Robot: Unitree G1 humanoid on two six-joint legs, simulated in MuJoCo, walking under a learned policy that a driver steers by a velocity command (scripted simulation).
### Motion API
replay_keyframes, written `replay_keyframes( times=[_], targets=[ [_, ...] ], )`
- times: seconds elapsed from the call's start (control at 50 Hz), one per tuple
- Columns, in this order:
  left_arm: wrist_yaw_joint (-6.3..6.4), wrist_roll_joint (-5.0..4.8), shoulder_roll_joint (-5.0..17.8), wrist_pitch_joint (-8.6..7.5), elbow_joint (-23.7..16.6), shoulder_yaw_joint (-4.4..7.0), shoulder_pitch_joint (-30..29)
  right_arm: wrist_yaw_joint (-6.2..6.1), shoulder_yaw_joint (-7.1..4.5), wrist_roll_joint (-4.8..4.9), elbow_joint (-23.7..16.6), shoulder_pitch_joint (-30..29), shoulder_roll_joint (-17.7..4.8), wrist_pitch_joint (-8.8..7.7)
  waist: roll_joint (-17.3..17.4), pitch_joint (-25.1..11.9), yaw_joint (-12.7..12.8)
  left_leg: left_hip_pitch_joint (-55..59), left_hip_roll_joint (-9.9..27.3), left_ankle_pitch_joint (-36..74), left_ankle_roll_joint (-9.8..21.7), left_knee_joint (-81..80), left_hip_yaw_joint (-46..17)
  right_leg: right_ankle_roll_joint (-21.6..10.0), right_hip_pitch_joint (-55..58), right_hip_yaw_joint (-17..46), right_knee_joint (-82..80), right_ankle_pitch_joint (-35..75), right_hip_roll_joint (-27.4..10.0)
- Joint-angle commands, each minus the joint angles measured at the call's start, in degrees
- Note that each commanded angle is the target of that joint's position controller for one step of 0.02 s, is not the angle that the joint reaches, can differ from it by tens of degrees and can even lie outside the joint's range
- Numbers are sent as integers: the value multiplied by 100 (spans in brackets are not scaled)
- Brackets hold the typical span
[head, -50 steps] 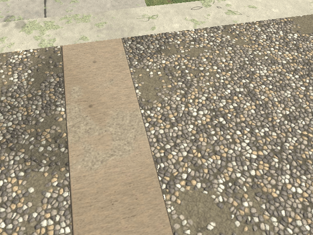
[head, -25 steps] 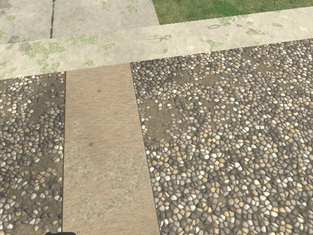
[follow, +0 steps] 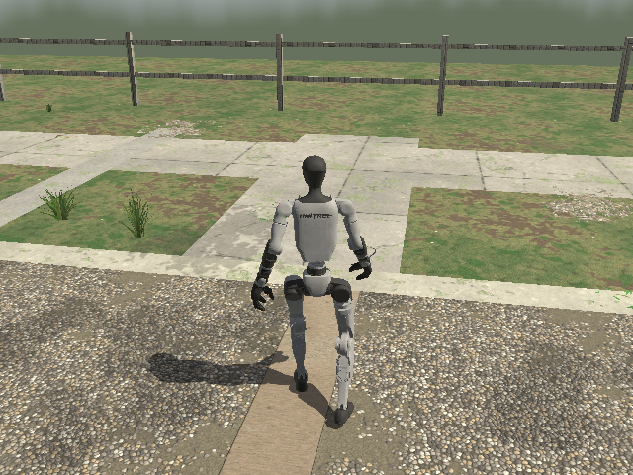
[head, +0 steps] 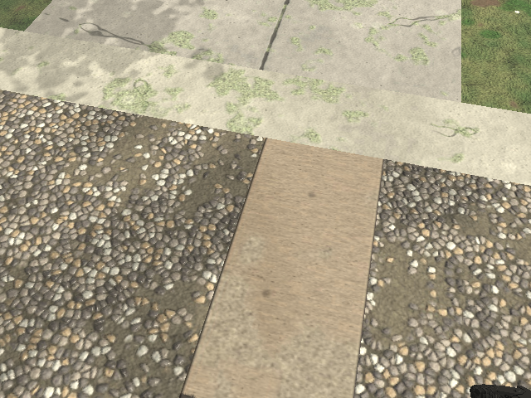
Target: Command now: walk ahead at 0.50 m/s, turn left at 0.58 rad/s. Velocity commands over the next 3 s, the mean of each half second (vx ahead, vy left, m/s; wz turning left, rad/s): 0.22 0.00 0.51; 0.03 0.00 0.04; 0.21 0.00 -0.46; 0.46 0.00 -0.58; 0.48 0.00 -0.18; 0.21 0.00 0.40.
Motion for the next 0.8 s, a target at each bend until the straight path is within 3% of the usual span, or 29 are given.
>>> replay_keyframes(
  times=[0.02, 0.04, 0.06, 0.08, 0.1, 0.16, 0.2, 0.26, 0.34, 0.4, 0.42, 0.44, 0.46, 0.48, 0.5, 0.52, 0.54, 0.56, 0.6, 0.64, 0.68, 0.72, 0.74, 0.76, 0.78, 0.8],
  targets=[
    [-110, -30, 426, -458, -871, -80, -276, -100, -482, -49, 0, 2190, -1627, -92, 937, -2405, -873, 5281, 1948, -1316, 1829, -1974, -5194, -200, -4404, 1774, 4232, -683, 748],
    [-140, -251, 733, -578, -1057, 2, -909, -63, -367, -130, 21, 1917, -1269, -182, 557, -1580, -948, 4820, 1839, -266, 1499, -2055, -4381, -337, -4892, 1860, 4213, -167, 514],
    [-104, -180, 679, -619, -1038, -20, -910, -67, -308, -119, -56, 1505, -1097, -225, 222, -1155, -676, 3993, 1604, 844, 1295, -1900, -3521, -403, -4649, 1863, 3772, 303, 274],
    [-47, -13, 730, -581, -914, 25, -805, -82, -243, -111, -169, 1014, -887, -219, -12, -842, -404, 3111, 1360, 1957, 1104, -1824, -2785, -344, -4169, 1857, 3328, 540, 78],
    [-30, 53, 810, -489, -881, 81, -645, -114, -200, -165, -276, 757, -786, -208, 56, -778, -194, 2477, 1217, 2711, 1019, -1838, -2366, -293, -3664, 1885, 3073, 643, -25],
    [3, 142, 570, -231, -967, 61, -581, -208, -246, -178, -307, 745, -1004, -192, -5, -758, -8, 1682, 957, 3864, 999, -1903, -1813, -62, -3166, 1720, 2365, 988, 156],
    [31, 166, 440, -165, -1100, 12, -851, -297, -281, -130, -278, 864, -1109, -141, 125, -758, -59, 1559, 762, 4019, 884, -1819, -1584, 35, -3164, 1663, 1615, 1505, 352],
    [-23, 127, 357, -136, -1261, -52, -1332, -406, -278, -49, -268, 984, -1076, 11, 412, -886, -255, 1573, 507, 3455, 551, -1611, -1502, 51, -2891, 1673, 453, 2505, 631],
    [-118, 88, 461, -119, -1400, -51, -1694, -475, -240, -84, -235, 1124, -996, 137, 556, -873, -437, 1902, 639, 2628, 386, -1275, -1945, 29, -2777, 1792, -354, 2705, 768],
    [-161, 134, 633, -210, -1403, 12, -1531, -495, -169, -114, -250, 1046, -865, 139, 683, -820, -343, 2167, 739, 2308, 317, -793, -2377, -202, -2477, 1814, -886, 2454, 745],
    [-163, 166, 628, -265, -1372, 18, -1345, -496, -132, -102, -275, 927, -803, 129, 654, -823, -170, 2118, 571, 2126, 181, -507, -2358, -359, -2050, 1747, -1413, 3032, 710],
    [-132, 271, 851, -316, -1400, 52, -1201, -490, -70, -175, -344, 1019, -618, 89, 296, -1106, -175, 1863, 193, 1668, -65, 73, -2173, -620, -1228, 2159, -1471, 4724, 174],
    [-87, 408, 1113, -293, -1451, 75, -1075, -485, -13, -248, -343, 1576, -443, 32, -636, -1543, -446, 972, -381, -330, -380, 1078, -1717, -1361, 11, 3114, -1113, 7088, -844],
    [-92, 371, 818, -204, -1291, 32, -693, -478, -1, -189, -321, 1863, -577, 46, -1617, -1993, -356, 229, -680, -3123, -734, 2104, -1459, -2258, 581, 4305, -1289, 7266, -1692],
    [-121, 167, 550, -158, -1304, -59, -738, -463, -94, -147, -235, 1829, -989, 127, -1105, -1895, -325, 5, -425, -3209, -904, 2715, -1585, -2300, 375, 4575, -1434, 5870, -1694],
    [-132, 110, 491, -102, -1338, -87, -893, -483, -142, -115, -227, 1439, -1096, 246, -742, -1509, -238, -183, -326, -2904, -1025, 3084, -1470, -2056, 60, 4151, -1521, 4860, -1369],
    [-140, 120, 496, -47, -1364, -112, -1076, -505, -148, -115, -213, 1263, -1042, 360, -575, -1207, -261, -225, -254, -2636, -1084, 3123, -1375, -1872, -373, 3803, -1685, 4070, -1127],
    [-137, 125, 514, 0, -1392, -125, -1290, -514, -141, -131, -210, 1193, -978, 445, -565, -971, -319, -69, -133, -2369, -1114, 2936, -1343, -1760, -840, 3573, -1872, 3434, -977],
    [-137, 172, 552, 102, -1376, -118, -1593, -482, -33, -125, -138, 1297, -611, 478, -825, -751, -482, 635, -62, -2018, -1127, 1879, -908, -1478, -1572, 2818, -2135, 2764, -427],
    [-119, 160, 540, 154, -1298, -108, -1475, -462, 62, -152, -90, 1178, -379, 411, -1040, -858, -326, 1075, -37, -1775, -1101, 900, -668, -1461, -1510, 2545, -2118, 2715, -268],
    [-98, 120, 601, 177, -1215, -102, -1295, -442, 44, -141, -14, 1170, -453, 367, -1042, -1010, -279, 1431, -41, -1108, -1019, 70, -602, -1496, -1317, 2612, -2011, 2413, -347],
    [-85, 68, 549, 197, -1167, -145, -1243, -412, 30, -172, 118, 1287, -469, 354, -949, -959, -388, 2016, -119, -285, -823, -978, -457, -1285, -1552, 2560, -1939, 1685, -276],
    [-96, 66, 454, 176, -1103, -189, -1085, -408, 25, -245, 64, 1183, -578, 351, -801, -898, -357, 2283, 60, -29, -675, -1175, -685, -989, -1821, 2521, -1938, 1142, -183],
    [-128, 135, 362, 136, -1096, -232, -1040, -429, -1, -315, -35, 1098, -829, 350, -370, -823, -253, 2393, 603, 120, -448, -1295, -1251, -673, -2115, 2275, -1650, 710, 24],
    [-155, 168, 219, 102, -1112, -241, -933, -415, -39, -295, 89, 962, -965, 347, 510, -635, 53, 1576, 675, -900, -216, -1316, -1382, -391, -1797, 1673, -1527, 769, 517],
    [-146, 215, 279, 92, -1077, -244, -1170, -375, 44, -312, 50, 845, -599, 294, 535, -473, -96, 1017, 547, -1737, -232, -1582, -1363, -223, -1307, 1565, -1275, 1214, 570]
  ],
)
Next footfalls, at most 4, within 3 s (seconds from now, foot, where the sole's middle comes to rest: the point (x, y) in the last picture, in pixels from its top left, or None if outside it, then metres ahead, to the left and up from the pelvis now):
0.44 right None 0.37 -0.07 -0.75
0.74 left None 0.22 0.15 -0.75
1.44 left None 0.37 0.17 -0.75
1.92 right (345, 327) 0.63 -0.15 -0.75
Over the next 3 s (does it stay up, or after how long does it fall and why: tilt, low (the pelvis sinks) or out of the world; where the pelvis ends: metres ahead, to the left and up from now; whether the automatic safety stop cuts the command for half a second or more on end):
stays up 0.98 -0.20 0.02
